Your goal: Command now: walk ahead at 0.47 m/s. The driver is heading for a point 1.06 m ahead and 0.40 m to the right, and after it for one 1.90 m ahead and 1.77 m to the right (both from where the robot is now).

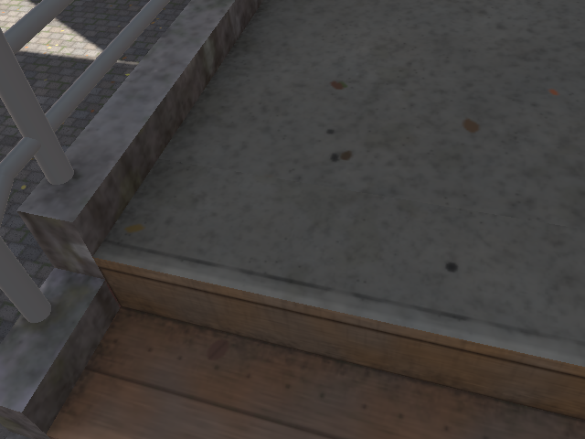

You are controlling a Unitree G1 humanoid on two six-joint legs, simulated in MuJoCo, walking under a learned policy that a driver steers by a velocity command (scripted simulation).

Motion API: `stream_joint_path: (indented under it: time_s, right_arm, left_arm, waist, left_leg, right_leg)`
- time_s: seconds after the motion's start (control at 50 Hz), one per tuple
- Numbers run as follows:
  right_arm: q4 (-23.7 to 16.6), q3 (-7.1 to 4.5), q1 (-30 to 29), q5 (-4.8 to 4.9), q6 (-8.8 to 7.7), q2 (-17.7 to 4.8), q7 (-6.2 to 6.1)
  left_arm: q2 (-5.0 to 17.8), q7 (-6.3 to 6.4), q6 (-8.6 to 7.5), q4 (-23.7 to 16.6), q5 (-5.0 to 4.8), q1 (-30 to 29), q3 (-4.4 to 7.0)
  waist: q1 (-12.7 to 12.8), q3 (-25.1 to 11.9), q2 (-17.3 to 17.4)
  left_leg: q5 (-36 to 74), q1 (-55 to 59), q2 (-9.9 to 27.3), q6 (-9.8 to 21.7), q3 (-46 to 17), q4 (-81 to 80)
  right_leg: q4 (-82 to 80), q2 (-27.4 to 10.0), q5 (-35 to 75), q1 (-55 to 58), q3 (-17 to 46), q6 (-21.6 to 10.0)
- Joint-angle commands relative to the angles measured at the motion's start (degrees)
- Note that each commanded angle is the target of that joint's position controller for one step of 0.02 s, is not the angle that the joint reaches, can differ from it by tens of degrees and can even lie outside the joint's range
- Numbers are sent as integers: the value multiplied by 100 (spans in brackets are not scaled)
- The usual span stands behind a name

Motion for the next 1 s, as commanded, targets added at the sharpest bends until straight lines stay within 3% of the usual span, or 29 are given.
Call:
stream_joint_path:
  time_s: [0.02,0.14,0.16,0.18,0.2,0.22,0.26,0.34,0.36,0.38,0.4,0.42,0.44,0.46,0.48,0.5,0.52,0.54,0.56,0.62,0.68,0.72,0.8,0.84,0.88,0.94,0.96,0.98,1.0]
  right_arm:
    - [676,90,715,-278,-335,513,11]
    - [1010,137,1473,-34,-705,-45,195]
    - [1059,208,1297,-743,-510,-125,527]
    - [1196,215,1387,-777,-417,-301,656]
    - [1094,-5,1803,7,-640,-497,383]
    - [1195,123,2000,119,-725,-249,304]
    - [1332,171,2250,65,-767,-41,127]
    - [1149,-25,2547,60,-650,-250,-229]
    - [1314,301,2587,-468,-500,-176,684]
    - [1105,220,1955,-365,-494,-512,1008]
    - [649,-179,1959,172,-584,-827,155]
    - [1243,156,2573,-368,-603,-995,858]
    - [1143,-65,2147,-292,-597,-1250,929]
    - [1118,-108,2217,-438,-549,-1321,970]
    - [1106,-46,2746,-751,-540,-957,1030]
    - [934,-47,2537,-556,-449,-928,1079]
    - [787,-27,1552,-364,-268,-474,1149]
    - [659,-11,1295,-234,-288,-190,978]
    - [406,74,881,-214,-371,-72,749]
    - [13,279,195,-252,-314,20,484]
    - [-41,394,-9,-210,-204,20,487]
    - [-235,527,-605,-130,-276,241,519]
    - [-999,702,-2401,-150,-289,82,396]
    - [-1534,799,-3811,-231,-22,326,365]
    - [-1364,732,-3162,-151,14,226,488]
    - [-1142,432,-2008,-80,-96,-462,499]
    - [-890,260,-586,-137,-184,-723,396]
    - [-467,198,605,-87,-176,-972,296]
    - [-99,141,1796,-320,-159,-1066,242]
  left_arm:
    - [-957,98,-13,-1289,50,-430,-341]
    - [-755,340,372,-1653,-184,-1210,-427]
    - [-48,-262,551,-1523,-50,-1443,-452]
    - [-158,-453,545,-1466,107,-1415,-411]
    - [-1023,24,385,-1820,-227,-1952,-494]
    - [-998,193,341,-2071,-187,-2500,-603]
    - [-861,257,381,-2454,-122,-3357,-632]
    - [-1095,-36,584,-2361,-134,-3153,-698]
    - [-531,-454,965,-2390,3,-3735,-809]
    - [-177,-565,1068,-2198,130,-3211,-619]
    - [-666,-199,733,-1631,-41,-1946,-530]
    - [-333,-491,940,-2095,97,-2958,-708]
    - [-255,-456,837,-1934,29,-2591,-571]
    - [-57,-391,793,-1672,2,-2117,-551]
    - [254,-316,731,-1225,-148,-1183,-463]
    - [698,-219,794,-896,-5,-60,-371]
    - [1227,-184,802,-415,266,1045,-120]
    - [950,-144,560,44,152,1508,-125]
    - [585,-186,322,395,71,1144,-150]
    - [-594,-384,231,887,192,-19,-457]
    - [-619,-513,216,969,349,-175,-521]
    - [-336,-429,138,991,534,358,-549]
    - [-151,-410,102,1508,681,1892,-601]
    - [-343,-660,100,1452,403,1849,-675]
    - [70,-786,-98,1048,133,1265,-626]
    - [1222,-677,-183,996,90,1196,-180]
    - [1017,-597,-232,809,168,992,-119]
    - [281,-640,-255,738,373,1352,-239]
    - [-174,-653,-102,849,295,1009,-259]
  waist:
    - [422,111,-515]
    - [319,310,-183]
    - [217,390,421]
    - [312,535,171]
    - [152,135,68]
    - [57,374,-443]
    - [-160,655,-208]
    - [-363,-243,240]
    - [-91,-216,1358]
    - [280,-274,1244]
    - [178,-1153,24]
    - [321,-1064,1628]
    - [517,-871,1410]
    - [504,-1528,1309]
    - [373,-2206,499]
    - [849,-2577,-203]
    - [1282,-1897,-1383]
    - [1144,-1281,-851]
    - [714,-637,-843]
    - [-252,-756,227]
    - [-612,-531,-12]
    - [-311,-327,-686]
    - [418,-251,-369]
    - [627,16,-666]
    - [201,-49,-1034]
    - [-270,-768,-1426]
    - [-691,-1996,-838]
    - [-807,-3103,609]
    - [-1204,-3120,1847]
  left_leg:
    - [-1528,728,1547,383,-3700,-4091]
    - [17,1711,1515,366,-2287,-4896]
    - [-673,1694,1181,541,-2855,-4575]
    - [-762,1821,1232,527,-2643,-4664]
    - [-867,2645,1551,259,-2076,-4993]
    - [-763,2417,1404,18,-1990,-5127]
    - [-452,2192,1195,-5,-1751,-5679]
    - [2203,3692,1277,535,-1264,-6379]
    - [3730,2495,1594,915,-1553,-6173]
    - [5736,3119,1906,1229,-1365,-5952]
    - [7315,4455,1165,636,-237,-5073]
    - [9350,4149,2213,1620,-1346,-5357]
    - [10430,5564,2074,1486,-863,-4483]
    - [11394,5335,1964,1475,-805,-3814]
    - [10714,3205,1562,992,-1061,-2706]
    - [7948,1761,815,670,-1449,-1308]
    - [2936,-386,-151,199,-2179,1410]
    - [2839,-1712,-477,240,-3354,3803]
    - [2853,-2779,-537,311,-3411,4764]
    - [2385,-3547,-364,702,-3129,5550]
    - [1910,-3660,222,714,-1881,5467]
    - [1576,-3470,298,661,-1466,6336]
    - [1391,-4304,539,454,-1315,4620]
    - [548,-2327,670,89,-916,2530]
    - [454,-565,172,-160,-214,2188]
    - [197,179,-422,-123,-418,475]
    - [1833,2421,72,312,-1338,367]
    - [796,4498,1031,1122,-3955,-1097]
    - [-675,4426,2141,1629,-6170,-2793]
  right_leg:
    - [2187,31,-152,-2181,358,-217]
    - [3273,128,-528,-4203,-94,-64]
    - [4014,305,169,-5420,839,-963]
    - [4051,336,439,-5930,844,-1259]
    - [4274,519,-697,-5537,54,-553]
    - [3477,220,-757,-5466,-41,-320]
    - [1952,-128,-683,-5040,-901,-21]
    - [-261,-524,-1589,-3189,-1408,-171]
    - [-320,-136,-2489,-3062,-811,-728]
    - [-456,2,-2043,-3072,-1110,-723]
    - [-1714,270,-2836,-1564,-2242,-491]
    - [-1952,497,-2488,-2062,-1449,-411]
    - [-3305,519,-2345,-2257,-1529,-387]
    - [-3572,809,-1929,-1373,-1353,-445]
    - [-3544,487,-583,1082,248,-1005]
    - [-5273,25,-1298,2286,2218,-1415]
    - [-7234,-770,-1713,2708,4316,-1621]
    - [-7369,-903,-2998,2668,4680,-1148]
    - [-6932,-762,-2590,2379,3873,-974]
    - [-6675,-583,-442,1701,2217,-716]
    - [-7127,-188,-126,844,879,-519]
    - [-7488,-63,-592,26,1063,-737]
    - [-7719,-325,-472,1195,1640,-701]
    - [-9014,-807,97,-163,1730,-1015]
    - [-8954,-1005,3227,-362,1309,-1197]
    - [-7514,-1120,8421,2334,811,-777]
    - [-5978,-901,8253,1589,671,-309]
    - [-4423,-272,5738,-416,949,-246]
    - [-1321,693,26,-1240,1078,-154]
